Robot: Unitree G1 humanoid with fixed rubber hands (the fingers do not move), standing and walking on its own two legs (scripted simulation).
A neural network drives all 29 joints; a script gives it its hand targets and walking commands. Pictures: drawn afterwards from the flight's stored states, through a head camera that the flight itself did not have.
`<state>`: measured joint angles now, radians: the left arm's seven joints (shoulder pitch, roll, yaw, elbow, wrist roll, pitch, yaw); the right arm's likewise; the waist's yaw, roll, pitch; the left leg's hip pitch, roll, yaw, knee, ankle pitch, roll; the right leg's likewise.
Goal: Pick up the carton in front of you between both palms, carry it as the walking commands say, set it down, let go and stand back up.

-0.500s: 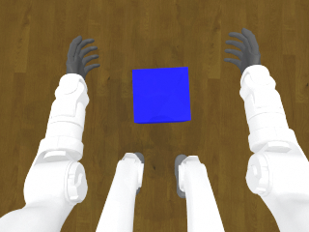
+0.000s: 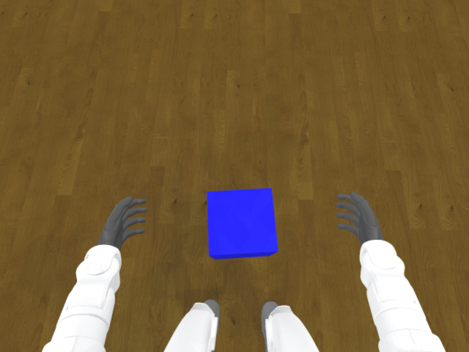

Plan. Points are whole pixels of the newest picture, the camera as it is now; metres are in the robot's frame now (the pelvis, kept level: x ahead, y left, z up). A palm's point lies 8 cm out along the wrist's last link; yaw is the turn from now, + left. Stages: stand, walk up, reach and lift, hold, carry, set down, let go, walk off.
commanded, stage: let go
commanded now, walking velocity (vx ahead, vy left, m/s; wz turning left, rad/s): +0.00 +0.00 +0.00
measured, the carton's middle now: (240, 226) +0.40 +0.01 -0.60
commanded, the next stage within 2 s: stand in 0.78 s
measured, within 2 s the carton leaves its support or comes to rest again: neither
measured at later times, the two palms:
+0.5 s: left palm (79, 312) +0.18 +0.23 -0.02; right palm (421, 323) +0.18 -0.24 -0.02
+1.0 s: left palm (46, 327) +0.16 +0.28 -0.04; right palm (447, 341) +0.16 -0.28 -0.04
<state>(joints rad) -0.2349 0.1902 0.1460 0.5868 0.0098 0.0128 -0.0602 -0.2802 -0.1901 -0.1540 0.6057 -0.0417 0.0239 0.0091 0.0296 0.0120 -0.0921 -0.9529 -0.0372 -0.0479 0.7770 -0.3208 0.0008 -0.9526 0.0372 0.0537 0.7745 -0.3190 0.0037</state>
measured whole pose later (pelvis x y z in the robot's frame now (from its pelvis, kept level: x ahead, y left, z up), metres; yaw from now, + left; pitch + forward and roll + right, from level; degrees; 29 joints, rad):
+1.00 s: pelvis +0.02 +0.00 +0.04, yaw +1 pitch -1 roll +0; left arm 0.20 0.32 0.05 0.64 0.04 0.04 0.01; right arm 0.21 -0.31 -0.05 0.67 -0.04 0.03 -0.01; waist 0.01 -0.01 0.02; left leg -0.20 -0.03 -0.05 0.53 -0.31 0.01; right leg -0.19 0.03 0.04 0.51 -0.31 0.00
